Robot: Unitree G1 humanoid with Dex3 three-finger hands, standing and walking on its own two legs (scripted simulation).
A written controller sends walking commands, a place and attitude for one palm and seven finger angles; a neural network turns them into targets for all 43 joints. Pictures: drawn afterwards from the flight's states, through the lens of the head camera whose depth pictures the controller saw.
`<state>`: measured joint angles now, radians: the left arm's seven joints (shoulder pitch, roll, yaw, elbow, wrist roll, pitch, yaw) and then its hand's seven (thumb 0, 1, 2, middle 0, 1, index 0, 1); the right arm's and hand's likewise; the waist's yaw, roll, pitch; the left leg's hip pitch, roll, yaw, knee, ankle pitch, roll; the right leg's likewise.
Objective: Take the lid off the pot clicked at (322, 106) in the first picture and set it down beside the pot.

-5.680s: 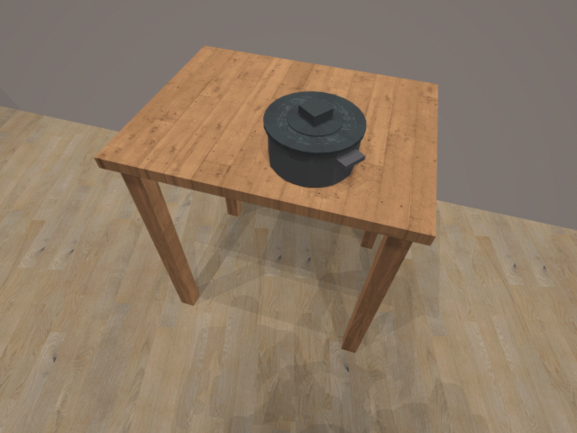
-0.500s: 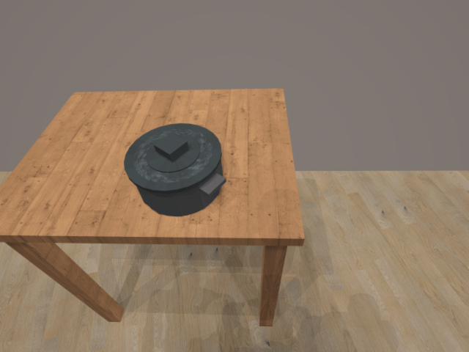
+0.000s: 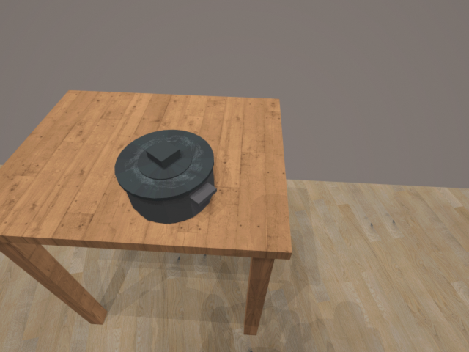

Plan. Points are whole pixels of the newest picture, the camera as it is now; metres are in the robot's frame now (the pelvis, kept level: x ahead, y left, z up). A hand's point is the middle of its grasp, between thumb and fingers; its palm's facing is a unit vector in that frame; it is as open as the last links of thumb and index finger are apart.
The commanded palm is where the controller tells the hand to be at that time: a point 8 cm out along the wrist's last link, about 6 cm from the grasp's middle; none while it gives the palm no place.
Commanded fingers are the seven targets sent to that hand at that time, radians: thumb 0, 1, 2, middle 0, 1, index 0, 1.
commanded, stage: come to a stop and stand still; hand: left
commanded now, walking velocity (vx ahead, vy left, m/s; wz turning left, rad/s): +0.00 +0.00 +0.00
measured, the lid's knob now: (163, 153) +0.47 +0.18 +0.08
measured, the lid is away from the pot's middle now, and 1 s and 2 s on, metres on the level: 0.00 0.00 0.00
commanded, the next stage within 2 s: look again from close up in 0.34 s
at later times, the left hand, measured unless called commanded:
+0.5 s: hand out of the picture -0.06 +0.14 -0.17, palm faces +0.06 -0.98 -0.19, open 7.4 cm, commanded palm none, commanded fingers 0.00 0.90 0.90 -0.20 -0.30 -0.20 -0.30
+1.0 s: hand out of the picture +0.01 +0.20 -0.18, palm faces +0.02 -0.97 -0.23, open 7.2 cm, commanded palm none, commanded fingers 0.00 0.90 0.90 -0.20 -0.30 -0.20 -0.30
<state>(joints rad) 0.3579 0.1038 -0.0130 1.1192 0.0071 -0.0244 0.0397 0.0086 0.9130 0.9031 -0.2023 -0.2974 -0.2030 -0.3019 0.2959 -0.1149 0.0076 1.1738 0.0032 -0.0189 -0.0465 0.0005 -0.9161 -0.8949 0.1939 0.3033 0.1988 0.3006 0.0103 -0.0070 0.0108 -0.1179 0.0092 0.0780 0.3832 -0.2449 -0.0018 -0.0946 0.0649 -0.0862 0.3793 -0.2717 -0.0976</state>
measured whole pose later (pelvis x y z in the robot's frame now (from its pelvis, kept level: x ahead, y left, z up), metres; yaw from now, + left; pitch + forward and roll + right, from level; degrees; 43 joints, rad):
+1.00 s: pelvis -0.01 +0.02 -0.01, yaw +0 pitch +2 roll +1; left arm 0.29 0.15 0.00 1.04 0.01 -0.01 0.05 0.01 0.94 0.90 -0.20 -0.30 -0.20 -0.30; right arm 0.38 -0.11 0.02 1.10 -0.01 -0.02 -0.03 0.00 -0.91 -0.89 0.19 0.30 0.20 0.30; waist -0.01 0.01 -0.01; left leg -0.23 -0.04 0.10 0.48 -0.28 0.06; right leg -0.22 0.04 -0.08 0.49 -0.30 -0.08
